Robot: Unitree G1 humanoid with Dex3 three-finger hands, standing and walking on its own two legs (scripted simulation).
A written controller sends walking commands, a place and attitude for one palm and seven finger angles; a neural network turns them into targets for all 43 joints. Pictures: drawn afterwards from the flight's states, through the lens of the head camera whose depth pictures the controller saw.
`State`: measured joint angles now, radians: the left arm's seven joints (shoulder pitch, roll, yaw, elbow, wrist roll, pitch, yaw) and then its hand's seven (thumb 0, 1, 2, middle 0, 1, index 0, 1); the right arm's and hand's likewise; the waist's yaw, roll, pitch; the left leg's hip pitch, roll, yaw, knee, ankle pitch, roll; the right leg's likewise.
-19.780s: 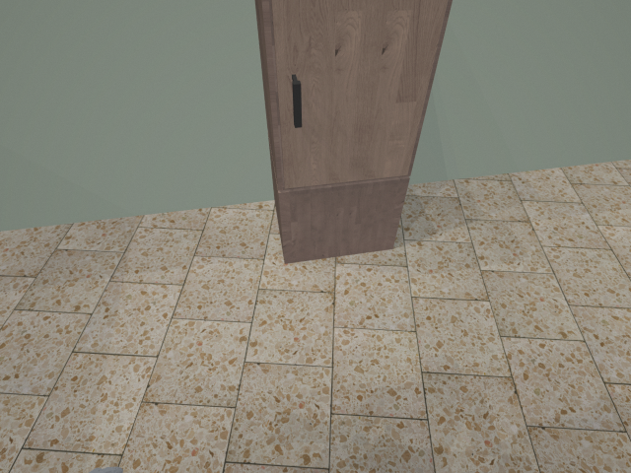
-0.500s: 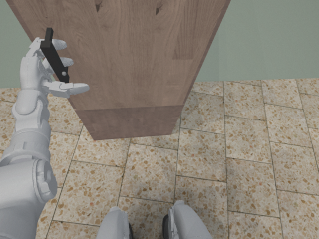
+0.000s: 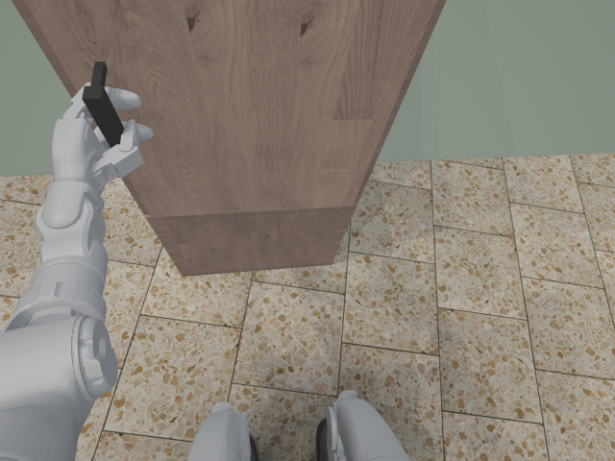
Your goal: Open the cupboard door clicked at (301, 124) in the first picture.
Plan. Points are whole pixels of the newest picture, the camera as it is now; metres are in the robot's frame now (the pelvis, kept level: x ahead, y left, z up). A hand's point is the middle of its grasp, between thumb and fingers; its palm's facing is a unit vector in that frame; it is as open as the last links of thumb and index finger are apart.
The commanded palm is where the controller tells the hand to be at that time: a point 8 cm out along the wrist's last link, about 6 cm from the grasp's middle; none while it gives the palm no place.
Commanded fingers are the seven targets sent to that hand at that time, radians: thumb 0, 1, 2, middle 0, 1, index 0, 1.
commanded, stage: pull the door open along its arc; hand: left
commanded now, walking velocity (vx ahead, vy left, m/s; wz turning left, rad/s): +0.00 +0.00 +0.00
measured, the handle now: (114, 117) +0.54 +0.21 +0.06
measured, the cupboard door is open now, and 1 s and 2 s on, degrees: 0 41 40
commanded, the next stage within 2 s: open thumb and fingers to let go in 0.96 s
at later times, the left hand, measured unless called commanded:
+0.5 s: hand (147, 213) +0.41 +0.16 +0.05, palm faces +0.03 -1.00 +0.01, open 5.6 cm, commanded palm +0.35 +0.20 +0.06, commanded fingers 0.00 0.90 0.90 -0.40 -1.35 -0.40 -1.35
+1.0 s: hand (252, 330) +0.27 +0.05 +0.06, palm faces +0.34 -0.94 -0.03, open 5.7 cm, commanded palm +0.20 +0.08 +0.06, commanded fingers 0.00 0.90 0.90 -0.40 -1.35 -0.40 -1.35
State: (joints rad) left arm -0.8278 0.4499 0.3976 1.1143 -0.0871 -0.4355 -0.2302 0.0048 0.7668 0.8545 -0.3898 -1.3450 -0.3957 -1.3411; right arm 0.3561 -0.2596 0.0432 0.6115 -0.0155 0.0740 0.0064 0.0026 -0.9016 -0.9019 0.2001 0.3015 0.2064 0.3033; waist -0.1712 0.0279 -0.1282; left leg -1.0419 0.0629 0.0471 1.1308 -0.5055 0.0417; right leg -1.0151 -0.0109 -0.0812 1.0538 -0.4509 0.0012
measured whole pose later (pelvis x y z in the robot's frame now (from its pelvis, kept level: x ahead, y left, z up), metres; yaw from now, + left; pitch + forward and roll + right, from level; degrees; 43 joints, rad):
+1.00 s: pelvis +0.02 -0.04 +0.02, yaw +4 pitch +13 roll +0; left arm 0.32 -0.06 -0.27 0.05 0.10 -0.30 0.49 0.02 0.71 0.75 -0.36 -1.34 -0.40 -1.35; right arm 0.17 -0.14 0.04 0.49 -0.06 -0.03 0.03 0.01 -0.90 -0.90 0.20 0.30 0.21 0.30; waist -0.01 0.03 -0.17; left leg -0.74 0.04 0.01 1.01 -0.50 -0.02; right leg -0.74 -0.02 -0.11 1.00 -0.50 -0.05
